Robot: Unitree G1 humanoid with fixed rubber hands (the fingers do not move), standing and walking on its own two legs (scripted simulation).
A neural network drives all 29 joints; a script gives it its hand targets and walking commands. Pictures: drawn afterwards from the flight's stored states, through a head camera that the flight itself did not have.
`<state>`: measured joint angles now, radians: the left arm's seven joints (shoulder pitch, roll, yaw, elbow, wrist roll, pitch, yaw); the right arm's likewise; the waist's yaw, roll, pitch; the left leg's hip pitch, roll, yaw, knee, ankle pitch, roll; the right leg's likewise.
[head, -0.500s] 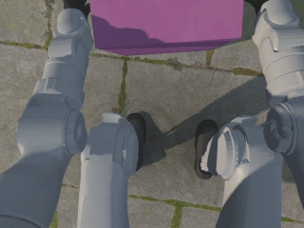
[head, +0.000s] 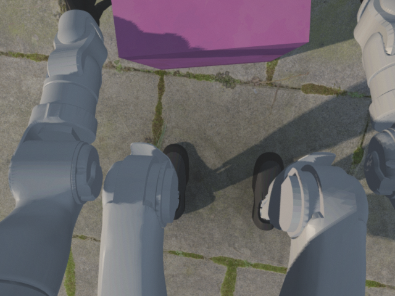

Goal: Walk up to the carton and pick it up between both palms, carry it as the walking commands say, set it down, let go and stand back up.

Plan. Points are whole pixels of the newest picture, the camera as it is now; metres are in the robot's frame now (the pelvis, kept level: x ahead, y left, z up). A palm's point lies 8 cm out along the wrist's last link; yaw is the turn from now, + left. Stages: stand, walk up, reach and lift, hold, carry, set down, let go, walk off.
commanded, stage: set down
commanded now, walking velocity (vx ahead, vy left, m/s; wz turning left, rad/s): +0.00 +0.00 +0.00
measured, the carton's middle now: (210, 6) +0.55 +0.04 -0.24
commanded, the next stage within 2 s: let go in 1.24 s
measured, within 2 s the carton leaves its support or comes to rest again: neither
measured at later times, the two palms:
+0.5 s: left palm out of the picture +0.53 +0.23 +0.00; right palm out of the picture +0.56 -0.20 +0.00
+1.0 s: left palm out of the picture +0.53 +0.24 +0.16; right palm out of the picture +0.57 -0.21 +0.16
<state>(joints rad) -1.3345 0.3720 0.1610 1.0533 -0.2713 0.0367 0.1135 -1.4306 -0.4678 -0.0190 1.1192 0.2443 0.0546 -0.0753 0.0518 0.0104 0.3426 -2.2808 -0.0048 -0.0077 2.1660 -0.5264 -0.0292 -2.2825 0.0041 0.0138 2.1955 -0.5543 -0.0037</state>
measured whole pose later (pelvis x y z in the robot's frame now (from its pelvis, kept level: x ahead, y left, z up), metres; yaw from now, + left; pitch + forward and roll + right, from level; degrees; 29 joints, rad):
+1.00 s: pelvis +0.04 +0.00 +0.24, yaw -1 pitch +46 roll +1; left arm -1.00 0.27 0.35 0.75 -0.07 0.19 -0.01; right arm -1.13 -0.39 -0.24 0.88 0.03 0.19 0.07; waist 0.06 -0.01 -0.09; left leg -1.71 0.01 0.00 1.26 -0.36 -0.01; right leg -1.71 0.01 0.01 1.27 -0.38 0.00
